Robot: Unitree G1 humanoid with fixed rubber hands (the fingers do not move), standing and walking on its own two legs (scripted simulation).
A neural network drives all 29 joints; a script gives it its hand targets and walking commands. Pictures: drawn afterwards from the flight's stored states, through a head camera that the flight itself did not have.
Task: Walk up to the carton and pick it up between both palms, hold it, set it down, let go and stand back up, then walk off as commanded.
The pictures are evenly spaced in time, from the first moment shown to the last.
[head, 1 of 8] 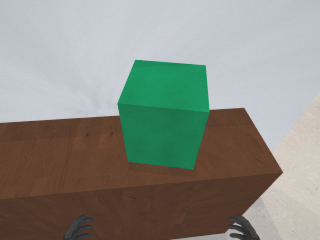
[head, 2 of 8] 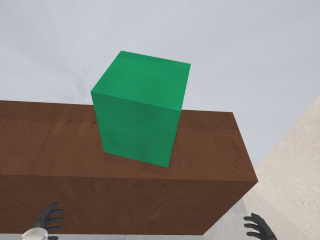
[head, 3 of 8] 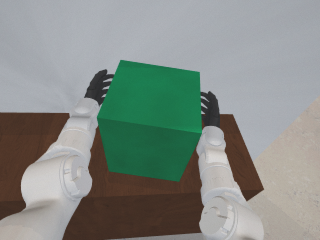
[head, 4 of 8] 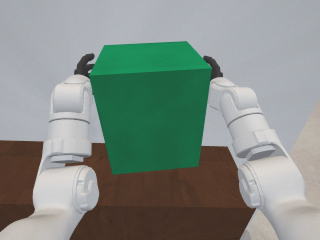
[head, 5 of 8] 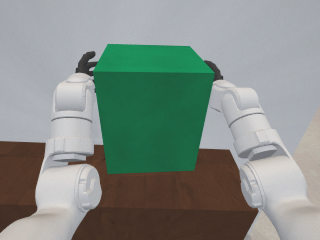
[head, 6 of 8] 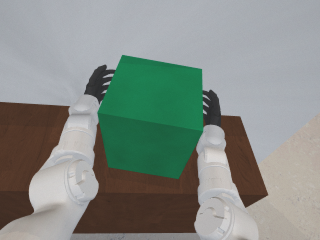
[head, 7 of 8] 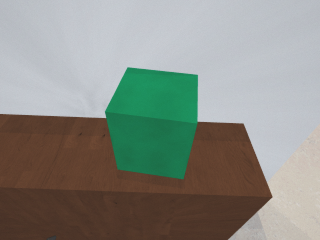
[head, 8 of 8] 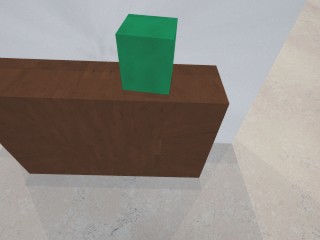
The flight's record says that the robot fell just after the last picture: no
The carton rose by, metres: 0.23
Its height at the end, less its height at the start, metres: +0.00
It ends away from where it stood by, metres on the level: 0.01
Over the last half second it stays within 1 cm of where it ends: yes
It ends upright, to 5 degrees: yes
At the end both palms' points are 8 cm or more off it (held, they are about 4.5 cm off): yes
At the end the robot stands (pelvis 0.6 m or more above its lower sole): yes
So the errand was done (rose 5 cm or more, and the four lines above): yes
